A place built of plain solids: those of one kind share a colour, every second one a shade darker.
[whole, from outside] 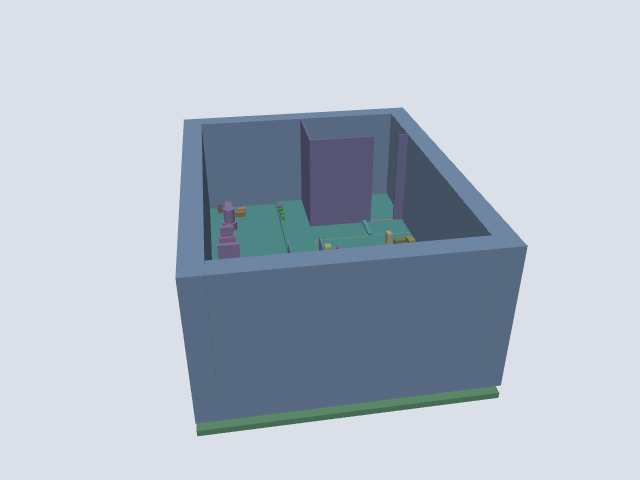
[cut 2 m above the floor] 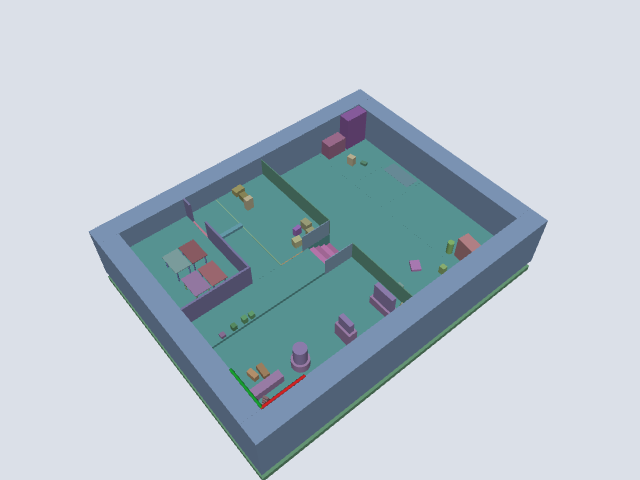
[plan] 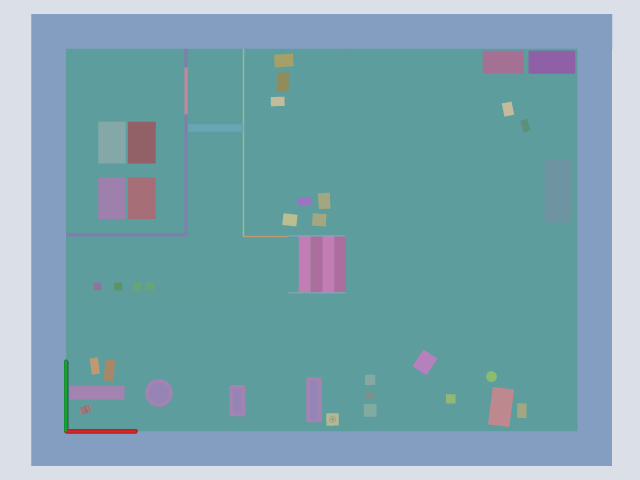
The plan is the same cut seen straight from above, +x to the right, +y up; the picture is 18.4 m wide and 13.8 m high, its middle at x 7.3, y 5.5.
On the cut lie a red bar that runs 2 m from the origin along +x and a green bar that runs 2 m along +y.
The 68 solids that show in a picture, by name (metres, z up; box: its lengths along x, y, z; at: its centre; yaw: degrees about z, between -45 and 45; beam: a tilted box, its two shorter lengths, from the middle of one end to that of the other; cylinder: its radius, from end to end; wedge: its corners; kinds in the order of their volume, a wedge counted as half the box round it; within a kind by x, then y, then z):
{
 "wall_1": {"box": [1.0, 11.0, 7.0], "at": [-0.5, 5.5, 2.5]},
 "wall_2": {"box": [16.7, 1.0, 7.0], "at": [7.35, -0.5, 2.5]},
 "wall_3": {"box": [16.7, 1.0, 7.0], "at": [7.35, 11.5, 2.5]},
 "wall_4": {"box": [1.0, 11.0, 7.0], "at": [15.2, 5.5, 2.5]},
 "floor_1": {"box": [3.5, 5.4, 1.0], "at": [1.75, 8.3, 0.33]},
 "floor_2": {"box": [6.69, 1.6, 1.0], "at": [3.35, 4.8, 0.33]},
 "floor_3": {"box": [8.05, 4.0, 0.85], "at": [4.03, 2.0, 0.25]},
 "floor_4": {"box": [1.6, 5.4, 1.0], "at": [4.3, 8.3, 0.33]},
 "floor_5": {"box": [2.95, 5.4, 1.0], "at": [6.58, 8.3, 0.33]},
 "floor_6": {"box": [3.7, 11.0, 1.0], "at": [9.9, 5.5, -0.5]},
 "floor_7": {"box": [2.95, 5.8, 1.0], "at": [13.22, 2.9, -0.5]},
 "floor_8": {"box": [2.95, 2.2, 1.0], "at": [13.22, 6.9, -0.5]},
 "floor_9": {"box": [2.95, 3.0, 1.0], "at": [13.22, 9.5, -0.5]},
 "floor_base_1": {"box": [7.95, 11.0, 0.3], "at": [3.98, 5.5, -0.74]},
 "floor_base_2": {"box": [16.7, 13.0, 0.3], "at": [7.35, 5.5, -1.57]},
 "part_1": {"box": [3.5, 0.1, 5.22], "at": [1.75, 5.65, 3.39]},
 "part_2": {"box": [0.1, 3.41, 5.22], "at": [3.45, 7.41, 3.39]},
 "part_3": {"box": [0.1, 0.54, 5.22], "at": [3.45, 10.73, 3.39]},
 "tall_1": {"box": [1.35, 0.66, 2.1], "at": [13.96, 10.61, 1.05]},
 "step_tread_1": {"box": [0.34, 1.6, 0.83], "at": [6.86, 4.8, 0.24]},
 "step_tread_2": {"box": [0.34, 1.6, 0.67], "at": [7.2, 4.8, 0.16]},
 "step_tread_3": {"box": [0.34, 1.6, 0.51], "at": [7.54, 4.8, 0.08]},
 "step_tread_4": {"box": [0.34, 1.6, 0.34], "at": [7.88, 4.8, -0.01]},
 "piece_1": {"box": [1.6, 0.39, 0.44], "at": [0.88, 1.11, 0.9]},
 "piece_2": {"cylinder": 0.4, "from": [2.67, 1.1, 0.68], "to": [2.67, 1.1, 1.12]},
 "piece_3": {"box": [0.45, 0.9, 0.8], "at": [4.92, 0.89, 1.07]},
 "piece_4": {"box": [0.45, 1.3, 0.45], "at": [7.13, 0.91, 0.9]},
 "trolley_1": {"box": [0.62, 1.09, 1.24], "at": [12.51, 0.7, 0.62], "yaw": -7.3},
 "counter_1": {"box": [1.18, 0.66, 0.92], "at": [12.57, 10.61, 0.46]},
 "plant_1": {"cylinder": 0.3, "from": [2.67, 1.1, 1.12], "to": [2.67, 1.1, 1.94]},
 "plant_2": {"box": [0.25, 0.7, 0.56], "at": [4.92, 0.89, 1.75]},
 "plant_3": {"box": [0.25, 1.1, 1.11], "at": [7.13, 0.91, 1.68]},
 "rail_rim_1": {"box": [0.04, 4.0, 1.0], "at": [8.03, 2.0, 1.18]},
 "rail_rim_2": {"box": [0.04, 5.4, 1.0], "at": [8.03, 8.3, 1.32]},
 "bag_1": {"box": [0.41, 0.34, 0.41], "at": [6.43, 6.08, 1.03], "yaw": -6.3},
 "bag_2": {"box": [0.4, 0.36, 0.42], "at": [7.28, 6.08, 1.03], "yaw": -4.4},
 "bag_3": {"box": [0.34, 0.46, 0.45], "at": [7.42, 6.62, 1.05], "yaw": 2.8},
 "bag_4": {"box": [0.27, 0.42, 0.45], "at": [13.1, 0.59, 0.23], "yaw": -0.8},
 "suitcase_1": {"box": [0.4, 0.27, 0.68], "at": [6.08, 9.48, 1.17], "yaw": 1.2},
 "suitcase_2": {"box": [0.29, 0.39, 0.53], "at": [12.7, 9.26, 0.27], "yaw": 11.2},
 "rail_1": {"box": [1.62, 0.04, 1.0], "at": [7.2, 3.98, 1.18]},
 "rail_2": {"box": [1.62, 0.04, 1.0], "at": [7.2, 5.62, 1.32]},
 "carton_1": {"box": [0.35, 0.55, 0.31], "at": [6.23, 10.04, 0.98], "yaw": -1.4},
 "carton_2": {"box": [0.55, 0.37, 0.31], "at": [6.26, 10.66, 0.98], "yaw": 4.3},
 "duffel_1": {"box": [0.24, 0.47, 0.31], "at": [0.83, 1.87, 0.83], "yaw": 7.2},
 "duffel_2": {"box": [0.28, 0.61, 0.28], "at": [1.25, 1.76, 0.81], "yaw": -3.7},
 "low_mat_1": {"box": [0.8, 1.8, 0.06], "at": [14.15, 6.9, -0.02]},
 "top_1": {"box": [0.8, 1.2, 0.042], "at": [2.18, 6.7, 1.55]},
 "top_2": {"box": [0.8, 1.2, 0.042], "at": [2.18, 8.3, 1.55]},
 "step_hump_1": {"box": [1.6, 0.22, 0.2], "at": [4.3, 8.72, 0.88]},
 "edge_bucket_1": {"box": [0.26, 0.26, 0.31], "at": [8.74, 1.04, 0.15]},
 "edge_bucket_2": {"box": [0.3, 0.3, 0.4], "at": [8.74, 1.48, 0.2]},
 "bin_1": {"cylinder": 0.15, "from": [12.23, 1.57, 0.0], "to": [12.23, 1.57, 0.72]},
 "inway_cushion_1": {"box": [0.48, 0.58, 0.18], "at": [10.32, 1.98, 0.04], "yaw": -33.5},
 "edge_carton_1": {"box": [0.23, 0.23, 0.26], "at": [1.5, 4.17, 0.95]},
 "edge_carton_2": {"box": [0.23, 0.23, 0.31], "at": [2.06, 4.17, 0.98]},
 "edge_carton_3": {"box": [0.23, 0.23, 0.26], "at": [2.42, 4.17, 0.95]},
 "d00a_top_1": {"box": [0.8, 1.2, 0.042], "at": [1.32, 6.7, 1.55]},
 "d01a_top_1": {"box": [0.8, 1.2, 0.042], "at": [1.32, 8.3, 1.55]},
 "cabin_bag_1": {"box": [0.38, 0.23, 0.45], "at": [6.86, 6.61, 1.05], "yaw": 6.6},
 "edge_backpack_1": {"box": [0.27, 0.27, 0.44], "at": [11.06, 0.93, 0.22]},
 "edge_toolbox_1": {"box": [0.37, 0.37, 0.22], "at": [8.74, 0.6, 0.11]},
 "parcel_1": {"box": [0.21, 0.35, 0.2], "at": [13.21, 8.79, 0.05], "yaw": 17.5},
 "low_stripW_1": {"box": [0.04, 5.4, 0.06], "at": [5.1, 8.3, 0.8]},
 "edge_parcel_1": {"box": [0.23, 0.23, 0.2], "at": [0.91, 4.17, 0.88]},
 "cone_1": {"box": [0.36, 0.36, 0.08], "at": [7.66, 0.34, 0.67], "yaw": 0.9},
 "low_threshold_1": {"box": [0.1, 1.35, 0.06], "at": [3.45, 9.79, 0.81]},
 "low_stripS_1": {"box": [1.29, 0.04, 0.05], "at": [5.75, 5.6, 0.8]}
}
